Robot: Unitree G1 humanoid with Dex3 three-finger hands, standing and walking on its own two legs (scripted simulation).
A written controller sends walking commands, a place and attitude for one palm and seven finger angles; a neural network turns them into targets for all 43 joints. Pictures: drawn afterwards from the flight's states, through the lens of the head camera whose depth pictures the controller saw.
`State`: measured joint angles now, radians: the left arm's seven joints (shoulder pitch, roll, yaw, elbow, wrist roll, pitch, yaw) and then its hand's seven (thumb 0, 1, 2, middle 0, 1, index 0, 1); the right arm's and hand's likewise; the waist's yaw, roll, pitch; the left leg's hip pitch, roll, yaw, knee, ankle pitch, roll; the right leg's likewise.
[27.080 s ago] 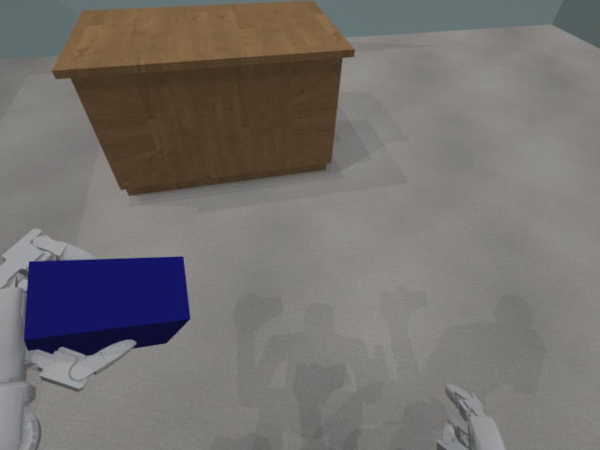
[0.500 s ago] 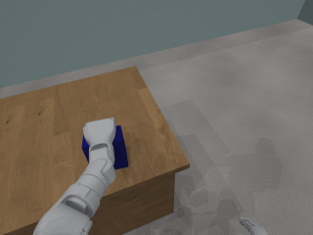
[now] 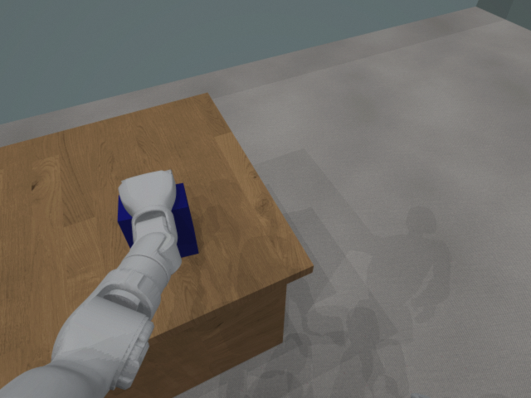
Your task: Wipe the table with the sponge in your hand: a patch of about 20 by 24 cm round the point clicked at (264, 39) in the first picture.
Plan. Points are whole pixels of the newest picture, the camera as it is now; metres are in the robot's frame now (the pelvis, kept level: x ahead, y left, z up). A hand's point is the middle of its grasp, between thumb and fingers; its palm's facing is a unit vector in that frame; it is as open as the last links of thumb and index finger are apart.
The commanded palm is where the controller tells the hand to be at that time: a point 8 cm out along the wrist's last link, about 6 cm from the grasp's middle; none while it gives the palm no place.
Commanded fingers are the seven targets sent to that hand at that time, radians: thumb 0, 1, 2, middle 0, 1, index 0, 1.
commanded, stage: wipe forward along the third lane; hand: left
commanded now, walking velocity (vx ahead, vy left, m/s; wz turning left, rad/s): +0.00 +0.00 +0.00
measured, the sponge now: (163, 233) +0.41 +0.20 -0.03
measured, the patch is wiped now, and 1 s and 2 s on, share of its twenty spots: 0.75 0.90 0.90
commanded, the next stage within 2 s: wipe back along the third lane in 0.60 s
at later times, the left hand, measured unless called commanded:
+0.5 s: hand (150, 191) +0.47 +0.22 +0.02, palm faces -0.10 +0.00 -1.00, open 10.5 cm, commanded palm +0.45 +0.22 +0.05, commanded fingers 0.00 0.10 1.30 -1.20 -1.60 -1.20 -1.60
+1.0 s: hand (145, 187) +0.48 +0.24 +0.02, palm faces -0.06 +0.00 -1.00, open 10.5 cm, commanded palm +0.44 +0.22 +0.05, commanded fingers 0.00 0.10 1.30 -1.20 -1.60 -1.20 -1.60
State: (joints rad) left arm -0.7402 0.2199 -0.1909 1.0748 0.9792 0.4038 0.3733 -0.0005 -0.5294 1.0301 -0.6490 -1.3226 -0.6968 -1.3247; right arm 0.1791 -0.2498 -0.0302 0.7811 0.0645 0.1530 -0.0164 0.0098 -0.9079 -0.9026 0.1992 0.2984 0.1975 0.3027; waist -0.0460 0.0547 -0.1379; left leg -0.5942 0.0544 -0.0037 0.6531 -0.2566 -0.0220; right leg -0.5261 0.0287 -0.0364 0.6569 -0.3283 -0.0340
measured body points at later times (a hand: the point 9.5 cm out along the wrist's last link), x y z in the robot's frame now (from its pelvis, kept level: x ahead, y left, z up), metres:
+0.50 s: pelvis +0.01 +0.02 -0.01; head +0.08 +0.02 +0.44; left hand +0.47 +0.22 +0.08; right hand +0.07 -0.24 -0.14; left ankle +0.03 +0.14 -0.72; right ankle -0.01 -0.10 -0.72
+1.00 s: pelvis +0.02 +0.03 +0.00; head +0.09 +0.04 +0.44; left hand +0.48 +0.23 +0.07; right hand +0.05 -0.23 -0.14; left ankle +0.03 +0.14 -0.72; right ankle -0.01 -0.10 -0.72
